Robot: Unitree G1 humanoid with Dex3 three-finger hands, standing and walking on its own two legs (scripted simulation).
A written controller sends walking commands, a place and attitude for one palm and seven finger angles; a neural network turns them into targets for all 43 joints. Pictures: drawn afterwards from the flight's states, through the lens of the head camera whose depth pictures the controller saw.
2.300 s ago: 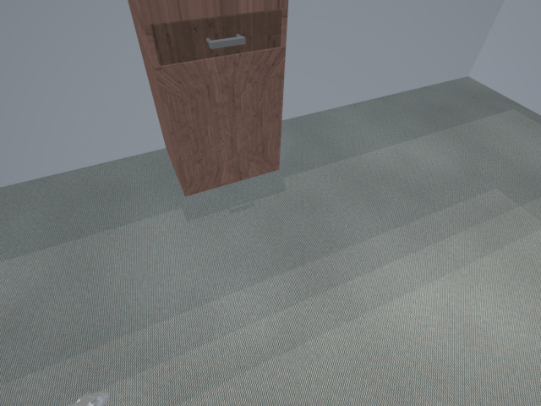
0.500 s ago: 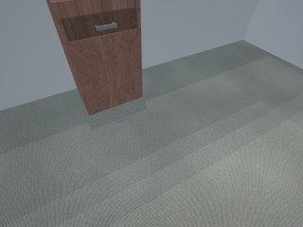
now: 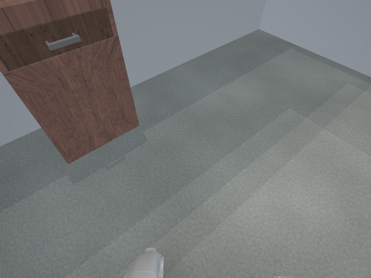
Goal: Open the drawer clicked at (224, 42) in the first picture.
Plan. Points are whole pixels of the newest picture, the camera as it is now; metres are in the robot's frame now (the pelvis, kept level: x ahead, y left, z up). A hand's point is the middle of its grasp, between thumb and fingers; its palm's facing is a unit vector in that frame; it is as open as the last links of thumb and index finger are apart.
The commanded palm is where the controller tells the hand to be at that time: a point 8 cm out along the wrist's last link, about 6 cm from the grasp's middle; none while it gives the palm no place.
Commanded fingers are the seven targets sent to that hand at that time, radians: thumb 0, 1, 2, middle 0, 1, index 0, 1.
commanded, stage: walk to a spot facing it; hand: left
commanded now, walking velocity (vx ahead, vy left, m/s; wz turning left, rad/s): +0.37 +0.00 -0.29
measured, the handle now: (62, 40) +0.99 +0.66 -0.01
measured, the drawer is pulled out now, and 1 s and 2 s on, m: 0.00 0.00 0.00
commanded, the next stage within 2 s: turn to face it in 1.00 s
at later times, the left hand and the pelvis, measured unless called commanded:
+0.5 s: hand (125, 198) +0.35 +0.23 -0.17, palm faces -0.17 -0.97 -0.16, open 7.4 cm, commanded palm none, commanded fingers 0.00 0.90 0.90 -0.20 -0.30 -0.20 -0.30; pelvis +0.23 +0.06 +0.00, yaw -12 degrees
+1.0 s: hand (167, 147) +0.55 +0.13 -0.16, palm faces -0.34 -0.91 -0.24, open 7.2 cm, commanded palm none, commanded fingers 0.00 0.90 0.90 -0.20 -0.30 -0.20 -0.30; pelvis +0.44 -0.04 +0.00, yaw -23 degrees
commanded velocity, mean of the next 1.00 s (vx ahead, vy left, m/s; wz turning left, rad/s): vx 0.35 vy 0.00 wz -0.33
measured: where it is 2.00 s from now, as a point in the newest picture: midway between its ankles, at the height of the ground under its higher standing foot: (211, 211)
